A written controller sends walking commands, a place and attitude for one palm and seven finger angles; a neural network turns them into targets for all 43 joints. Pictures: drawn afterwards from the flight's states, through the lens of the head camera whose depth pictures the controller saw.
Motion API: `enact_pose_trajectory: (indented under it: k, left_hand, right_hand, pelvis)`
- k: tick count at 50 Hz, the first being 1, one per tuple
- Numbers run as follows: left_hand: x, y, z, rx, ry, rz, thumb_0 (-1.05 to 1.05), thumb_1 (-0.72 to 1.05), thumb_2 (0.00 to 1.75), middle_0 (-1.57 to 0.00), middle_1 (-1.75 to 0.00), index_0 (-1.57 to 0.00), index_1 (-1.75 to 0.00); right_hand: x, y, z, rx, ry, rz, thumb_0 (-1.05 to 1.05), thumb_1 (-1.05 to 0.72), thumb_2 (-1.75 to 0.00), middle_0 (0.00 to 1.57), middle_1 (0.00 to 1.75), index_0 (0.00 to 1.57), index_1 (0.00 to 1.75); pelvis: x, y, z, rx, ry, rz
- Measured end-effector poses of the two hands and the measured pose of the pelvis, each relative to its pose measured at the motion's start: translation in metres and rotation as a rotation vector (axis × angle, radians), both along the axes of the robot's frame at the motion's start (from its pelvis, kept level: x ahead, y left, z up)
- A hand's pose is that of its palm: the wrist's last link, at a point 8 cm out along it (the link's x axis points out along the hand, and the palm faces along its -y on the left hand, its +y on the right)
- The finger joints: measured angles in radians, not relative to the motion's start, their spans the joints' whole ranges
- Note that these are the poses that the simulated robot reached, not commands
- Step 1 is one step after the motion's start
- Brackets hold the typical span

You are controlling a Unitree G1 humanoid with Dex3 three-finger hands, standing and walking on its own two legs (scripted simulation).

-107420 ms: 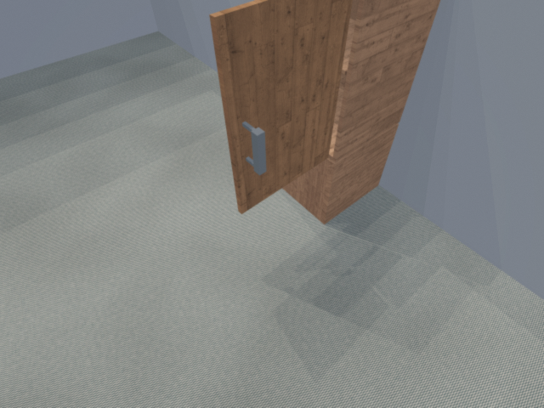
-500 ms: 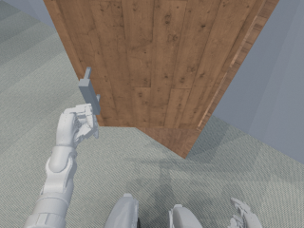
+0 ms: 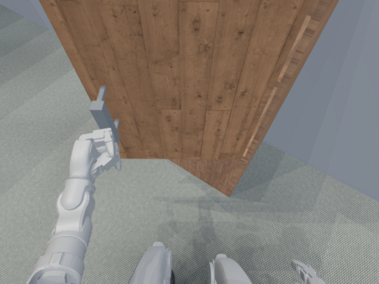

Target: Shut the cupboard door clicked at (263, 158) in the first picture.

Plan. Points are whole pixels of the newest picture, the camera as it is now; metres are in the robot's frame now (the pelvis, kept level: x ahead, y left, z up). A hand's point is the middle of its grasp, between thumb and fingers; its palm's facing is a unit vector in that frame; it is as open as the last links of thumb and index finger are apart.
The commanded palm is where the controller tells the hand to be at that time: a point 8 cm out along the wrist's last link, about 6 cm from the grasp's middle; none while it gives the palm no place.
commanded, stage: bring the fist close to the handle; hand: left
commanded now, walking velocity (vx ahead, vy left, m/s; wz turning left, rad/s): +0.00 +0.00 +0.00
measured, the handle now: (108, 116) +0.47 +0.21 +0.03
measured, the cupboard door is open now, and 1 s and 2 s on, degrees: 34 21 8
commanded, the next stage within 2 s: push the door shut along its arc in 0.04 s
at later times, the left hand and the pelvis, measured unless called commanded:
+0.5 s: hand (117, 139) +0.41 +0.17 +0.03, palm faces -0.09 -0.99 -0.05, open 3.2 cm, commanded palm +0.40 +0.22 +0.04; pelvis -0.01 +0.00 -0.01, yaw +0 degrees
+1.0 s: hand (125, 116) +0.47 +0.17 +0.04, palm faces -0.20 -0.98 -0.04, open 3.1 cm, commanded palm +0.47 +0.20 +0.04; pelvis -0.01 +0.02 -0.02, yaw -1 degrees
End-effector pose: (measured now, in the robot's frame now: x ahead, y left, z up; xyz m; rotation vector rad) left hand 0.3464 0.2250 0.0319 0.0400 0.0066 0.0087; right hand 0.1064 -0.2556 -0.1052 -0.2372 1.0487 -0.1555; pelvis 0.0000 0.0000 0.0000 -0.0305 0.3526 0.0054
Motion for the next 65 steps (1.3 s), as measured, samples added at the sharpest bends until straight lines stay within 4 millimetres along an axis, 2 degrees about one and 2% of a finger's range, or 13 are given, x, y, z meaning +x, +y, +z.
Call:
enact_pose_trajectory:
  k: [6, 14, 19, 29, 42, 56, 65]
  left_hand:
    - [0.008, -0.002, 0.007, 0.004, -0.045, -0.001, 0.01, 0.9, 0.9, -1.31, -1.5, -1.31, -1.5]
    - [0.009, 0.001, 0.005, 0.015, 0.004, -0.026, 0.01, 0.9, 0.9, -1.3, -1.5, -1.3, -1.5]
    - [0.025, 0.005, 0.003, 0.018, -0.006, -0.045, 0.02, 0.9, 0.9, -1.31, -1.5, -1.31, -1.5]
    - [0.06, 0.006, 0.005, 0.008, 0.002, -0.116, 0.02, 0.9, 0.91, -1.31, -1.5, -1.31, -1.5]
    - [0.091, 0.002, 0.009, -0.001, 0.005, -0.169, 0.01, 0.9, 0.9, -1.31, -1.5, -1.31, -1.5]
    - [0.13, -0.006, 0.008, -0.009, 0.022, -0.236, 0.01, 0.9, 0.9, -1.3, -1.5, -1.31, -1.5]
    - [0.157, -0.024, 0.01, 0.006, 0.026, -0.307, 0.01, 0.9, 0.9, -1.3, -1.5, -1.3, -1.5]
  right_hand:
    - [0.003, -0.001, 0.0, -0.007, -0.019, 0.001, 0.01, -0.91, -0.9, 0.2, 0.3, 0.2, 0.3]
    - [0.005, 0.004, 0.002, 0.007, -0.029, -0.001, 0.01, -0.91, -0.9, 0.2, 0.3, 0.2, 0.3]
    - [-0.001, 0.003, -0.002, -0.014, -0.01, 0.005, 0.01, -0.91, -0.9, 0.2, 0.3, 0.2, 0.3]
    - [-0.026, 0.0, -0.01, -0.033, 0.059, -0.036, 0.01, -0.91, -0.9, 0.2, 0.3, 0.2, 0.3]
    - [-0.065, 0.004, -0.012, -0.032, 0.15, -0.086, 0.01, -0.91, -0.9, 0.2, 0.3, 0.2, 0.3]
    - [-0.093, 0.003, -0.017, -0.058, 0.21, -0.124, 0.0, -0.91, -0.9, 0.2, 0.3, 0.2, 0.3]
    - [-0.108, 0.005, -0.02, -0.062, 0.247, -0.143, 0.0, -0.91, -0.9, 0.2, 0.3, 0.2, 0.3]
  pelvis:
    - [-0.002, -0.001, -0.002, -0.001, 0.004, -0.001]
    - [-0.002, 0.001, 0.0, 0.0, -0.002, -0.002]
    - [-0.006, 0.001, -0.004, -0.009, 0.005, 0.006]
    - [-0.007, 0.007, -0.012, -0.023, 0.031, 0.004]
    - [-0.009, 0.013, -0.015, -0.032, 0.057, -0.002]
    - [-0.013, 0.016, -0.026, -0.051, 0.099, -0.007]
    - [-0.013, 0.017, -0.032, -0.06, 0.131, -0.009]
